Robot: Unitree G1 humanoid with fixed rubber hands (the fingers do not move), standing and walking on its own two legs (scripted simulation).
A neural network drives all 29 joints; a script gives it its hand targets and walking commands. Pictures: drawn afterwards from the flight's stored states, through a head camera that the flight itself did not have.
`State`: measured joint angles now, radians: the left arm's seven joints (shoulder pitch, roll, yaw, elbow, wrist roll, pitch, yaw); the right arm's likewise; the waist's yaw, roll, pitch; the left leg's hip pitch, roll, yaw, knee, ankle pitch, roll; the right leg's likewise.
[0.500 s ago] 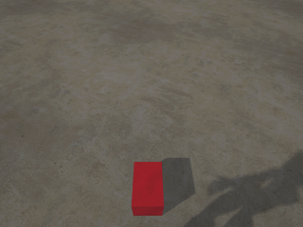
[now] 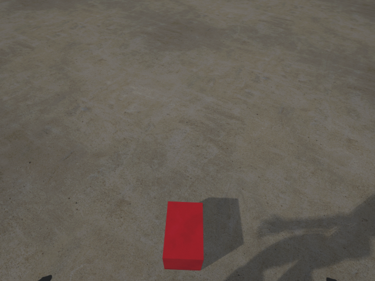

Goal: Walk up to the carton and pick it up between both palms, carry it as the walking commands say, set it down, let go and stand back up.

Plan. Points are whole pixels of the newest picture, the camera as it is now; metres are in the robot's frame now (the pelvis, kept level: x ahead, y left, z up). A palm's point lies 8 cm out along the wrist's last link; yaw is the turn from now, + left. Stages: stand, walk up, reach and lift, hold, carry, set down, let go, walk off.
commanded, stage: walk up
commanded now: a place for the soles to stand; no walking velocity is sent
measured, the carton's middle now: (183, 235) +0.46 +0.00 -0.68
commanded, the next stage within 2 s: stand in 0.52 s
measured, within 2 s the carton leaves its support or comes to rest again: neither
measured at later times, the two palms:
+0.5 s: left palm out of the picture +0.10 +0.32 -0.09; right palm out of the picture +0.05 -0.34 -0.09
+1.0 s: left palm out of the picture +0.09 +0.29 -0.09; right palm out of the picture +0.11 -0.33 -0.09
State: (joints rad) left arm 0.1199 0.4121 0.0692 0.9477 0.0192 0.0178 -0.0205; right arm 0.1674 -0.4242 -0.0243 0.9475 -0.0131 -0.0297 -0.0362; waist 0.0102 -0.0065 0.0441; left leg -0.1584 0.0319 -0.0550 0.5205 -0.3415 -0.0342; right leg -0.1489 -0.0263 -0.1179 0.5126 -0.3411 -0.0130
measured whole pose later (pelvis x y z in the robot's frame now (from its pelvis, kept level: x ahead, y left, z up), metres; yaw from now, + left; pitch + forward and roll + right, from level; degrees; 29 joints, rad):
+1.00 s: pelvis +0.00 -0.02 +0.01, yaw +1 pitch -2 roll +0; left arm 0.10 0.38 0.02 1.05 0.00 -0.01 -0.02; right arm 0.12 -0.41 0.00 1.01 -0.02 -0.04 -0.01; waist 0.00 0.00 0.03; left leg -0.11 0.04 -0.01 0.36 -0.22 -0.04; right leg -0.15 -0.03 -0.04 0.38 -0.20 0.01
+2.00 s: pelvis -0.02 -0.01 -0.03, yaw +2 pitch +14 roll +0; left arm -0.21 0.27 0.19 0.63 0.06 0.23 -0.05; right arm -0.21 -0.26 -0.14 0.59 -0.03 0.26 0.01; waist -0.04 0.00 0.05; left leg -0.67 0.04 -0.03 0.80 -0.37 -0.05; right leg -0.70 -0.04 -0.04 0.78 -0.33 0.01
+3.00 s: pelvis -0.06 -0.01 -0.10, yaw +1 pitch +49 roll +0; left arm -1.27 0.23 0.41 0.92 0.14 0.12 0.01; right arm -1.22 -0.11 -0.44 0.83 -0.17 0.16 -0.11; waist -0.03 0.00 -0.03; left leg -1.54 0.02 -0.04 0.99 -0.31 -0.04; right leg -1.57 -0.02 0.03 0.97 -0.25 0.03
